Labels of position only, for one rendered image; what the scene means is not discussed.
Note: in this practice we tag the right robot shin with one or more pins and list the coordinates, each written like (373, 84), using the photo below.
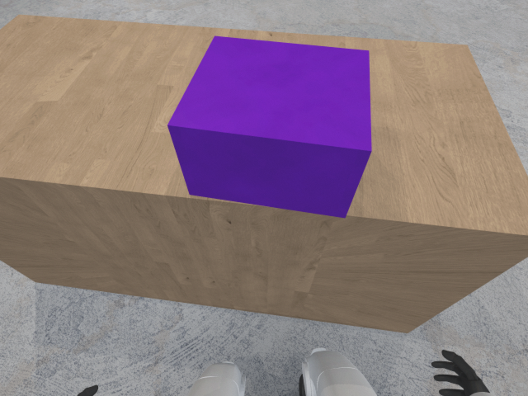
(318, 349)

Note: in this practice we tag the pedestal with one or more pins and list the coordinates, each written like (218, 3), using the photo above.
(92, 195)

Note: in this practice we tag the robot right hand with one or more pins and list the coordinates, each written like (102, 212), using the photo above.
(467, 378)

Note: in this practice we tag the carton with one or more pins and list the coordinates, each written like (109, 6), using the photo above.
(276, 124)

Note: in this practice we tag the right robot thigh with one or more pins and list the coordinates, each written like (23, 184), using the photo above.
(329, 373)

